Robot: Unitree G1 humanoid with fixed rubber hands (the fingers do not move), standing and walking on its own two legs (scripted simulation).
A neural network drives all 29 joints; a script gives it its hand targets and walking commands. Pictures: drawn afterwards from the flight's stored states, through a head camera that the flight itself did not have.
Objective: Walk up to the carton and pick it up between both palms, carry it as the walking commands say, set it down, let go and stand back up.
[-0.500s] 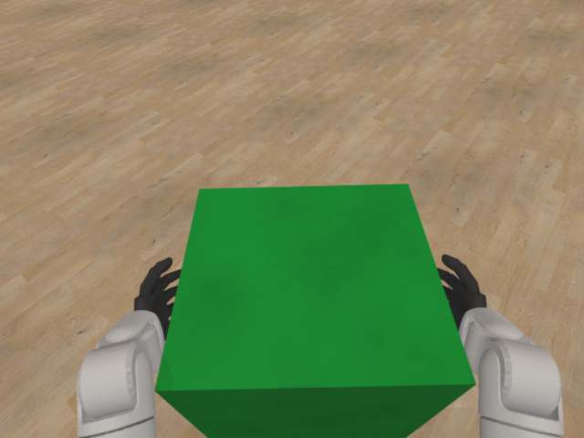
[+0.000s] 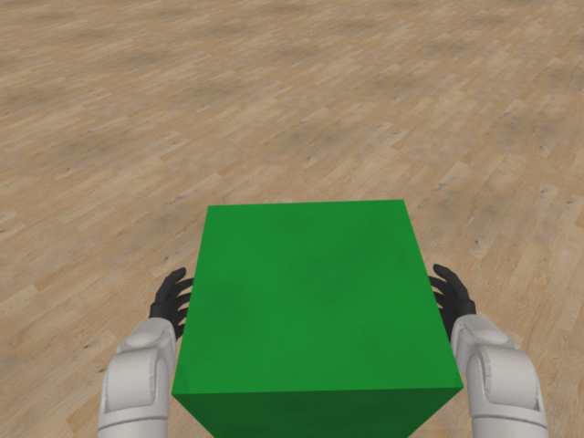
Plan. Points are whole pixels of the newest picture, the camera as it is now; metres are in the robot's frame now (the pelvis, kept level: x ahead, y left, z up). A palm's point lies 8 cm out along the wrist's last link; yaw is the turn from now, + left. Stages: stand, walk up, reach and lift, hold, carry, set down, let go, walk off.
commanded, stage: carry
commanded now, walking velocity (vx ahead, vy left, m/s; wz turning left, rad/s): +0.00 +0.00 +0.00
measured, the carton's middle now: (308, 327) +0.29 +0.00 -0.04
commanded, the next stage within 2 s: none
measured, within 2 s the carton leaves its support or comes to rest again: neither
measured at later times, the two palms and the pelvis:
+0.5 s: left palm (144, 355) +0.22 +0.22 +0.04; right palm (455, 352) +0.22 -0.17 +0.05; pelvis -0.04 +0.02 +0.00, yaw +0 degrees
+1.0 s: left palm (128, 376) +0.19 +0.22 +0.05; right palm (457, 371) +0.19 -0.16 +0.06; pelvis -0.06 +0.03 +0.01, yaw +0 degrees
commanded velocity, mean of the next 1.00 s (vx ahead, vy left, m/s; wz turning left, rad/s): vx -0.03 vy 0.00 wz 0.00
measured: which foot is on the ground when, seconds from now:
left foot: down 0.00-1.00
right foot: down 0.00-1.00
